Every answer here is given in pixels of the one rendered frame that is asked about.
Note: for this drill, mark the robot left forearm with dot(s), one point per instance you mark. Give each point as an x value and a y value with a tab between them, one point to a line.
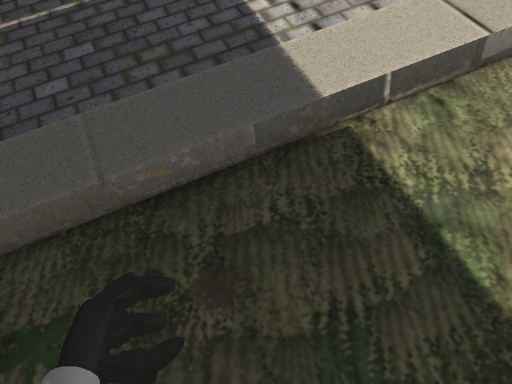
70	375

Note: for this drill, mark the robot left hand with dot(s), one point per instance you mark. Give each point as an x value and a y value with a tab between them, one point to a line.
97	329

